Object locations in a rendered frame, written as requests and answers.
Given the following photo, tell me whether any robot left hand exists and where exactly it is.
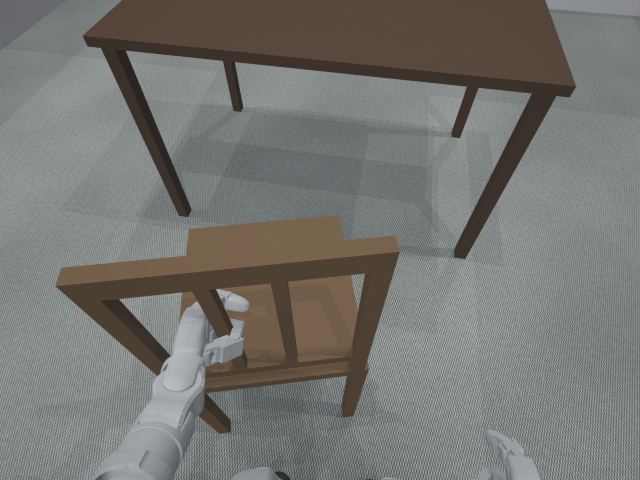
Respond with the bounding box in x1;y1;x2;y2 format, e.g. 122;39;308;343
172;289;250;367

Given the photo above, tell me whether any chair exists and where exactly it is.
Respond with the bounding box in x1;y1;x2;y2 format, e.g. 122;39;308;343
56;215;400;434

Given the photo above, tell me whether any table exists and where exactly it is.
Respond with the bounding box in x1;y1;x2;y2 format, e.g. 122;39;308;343
83;0;576;259

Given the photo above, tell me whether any robot right hand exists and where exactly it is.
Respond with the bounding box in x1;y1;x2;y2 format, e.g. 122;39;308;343
472;430;542;480

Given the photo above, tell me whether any left robot forearm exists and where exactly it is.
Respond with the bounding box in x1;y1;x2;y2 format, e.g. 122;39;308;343
91;353;206;480

